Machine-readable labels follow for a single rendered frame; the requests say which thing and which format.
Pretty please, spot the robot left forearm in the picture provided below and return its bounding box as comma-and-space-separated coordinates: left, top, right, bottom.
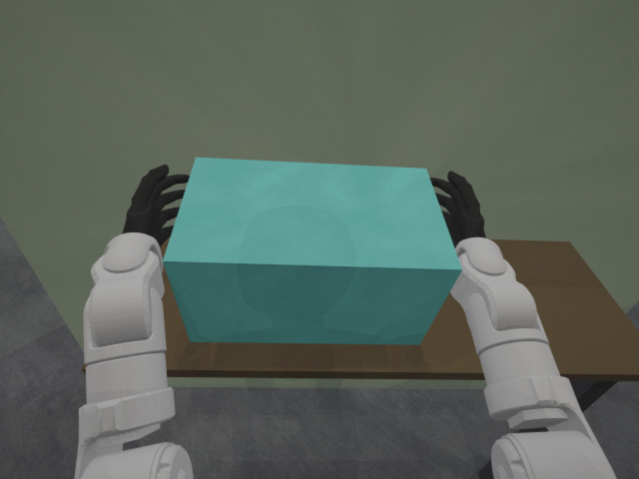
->
74, 233, 176, 479

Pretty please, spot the robot right forearm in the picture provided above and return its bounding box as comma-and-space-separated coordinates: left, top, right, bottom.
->
450, 238, 617, 479

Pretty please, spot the robot right hand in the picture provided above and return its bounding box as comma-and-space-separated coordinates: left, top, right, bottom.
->
430, 171, 486, 248

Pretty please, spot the robot left hand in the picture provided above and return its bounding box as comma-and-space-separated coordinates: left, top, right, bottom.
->
123, 165, 190, 248

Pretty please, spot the table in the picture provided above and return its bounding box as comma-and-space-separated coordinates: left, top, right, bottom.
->
82, 238, 639, 479

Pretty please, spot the robot right upper arm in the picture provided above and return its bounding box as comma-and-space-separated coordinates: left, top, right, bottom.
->
491, 430, 613, 479

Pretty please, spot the carton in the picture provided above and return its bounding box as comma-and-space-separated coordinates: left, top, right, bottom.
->
163, 158, 462, 345

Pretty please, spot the robot left upper arm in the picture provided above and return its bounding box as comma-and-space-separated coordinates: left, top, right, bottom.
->
81, 442, 194, 479

